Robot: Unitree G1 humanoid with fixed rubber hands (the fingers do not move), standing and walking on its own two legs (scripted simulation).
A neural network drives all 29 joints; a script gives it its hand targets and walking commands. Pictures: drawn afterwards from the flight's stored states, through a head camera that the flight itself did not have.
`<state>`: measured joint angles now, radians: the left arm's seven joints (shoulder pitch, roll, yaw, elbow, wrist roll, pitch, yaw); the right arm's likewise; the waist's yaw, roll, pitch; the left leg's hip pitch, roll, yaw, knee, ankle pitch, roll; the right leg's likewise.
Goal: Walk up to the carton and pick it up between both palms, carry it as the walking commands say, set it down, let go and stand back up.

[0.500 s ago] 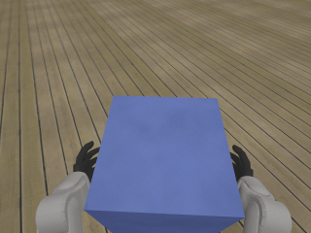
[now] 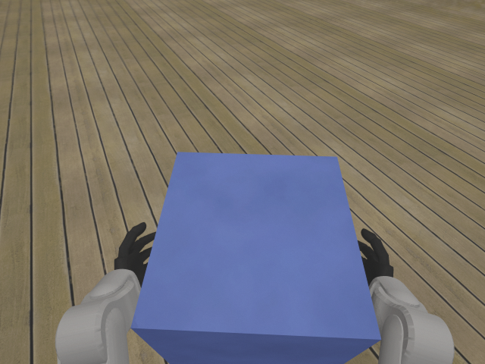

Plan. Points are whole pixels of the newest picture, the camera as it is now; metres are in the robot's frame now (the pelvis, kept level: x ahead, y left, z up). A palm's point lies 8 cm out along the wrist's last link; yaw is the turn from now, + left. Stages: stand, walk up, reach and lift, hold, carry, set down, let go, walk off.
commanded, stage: carry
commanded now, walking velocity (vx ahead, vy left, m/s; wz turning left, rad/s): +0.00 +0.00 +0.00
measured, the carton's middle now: (252, 266) +0.28 +0.00 +0.05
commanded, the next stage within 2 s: none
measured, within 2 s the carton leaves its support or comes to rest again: neither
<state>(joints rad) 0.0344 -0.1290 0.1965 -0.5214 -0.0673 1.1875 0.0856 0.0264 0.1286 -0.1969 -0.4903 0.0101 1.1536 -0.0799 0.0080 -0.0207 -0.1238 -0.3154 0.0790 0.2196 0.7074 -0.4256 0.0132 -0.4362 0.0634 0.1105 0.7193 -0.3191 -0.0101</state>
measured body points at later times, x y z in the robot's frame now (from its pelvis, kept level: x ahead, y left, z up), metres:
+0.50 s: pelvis -0.01 +0.00 +0.00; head -0.03 +0.00 +0.45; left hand +0.23 +0.17 +0.07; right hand +0.23 -0.18 +0.07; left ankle -0.03 +0.09 -0.72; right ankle +0.03 -0.12 -0.72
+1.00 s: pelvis -0.01 +0.00 +0.00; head -0.02 -0.01 +0.45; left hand +0.24 +0.17 +0.06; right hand +0.25 -0.18 +0.06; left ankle -0.03 +0.09 -0.72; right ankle +0.03 -0.12 -0.72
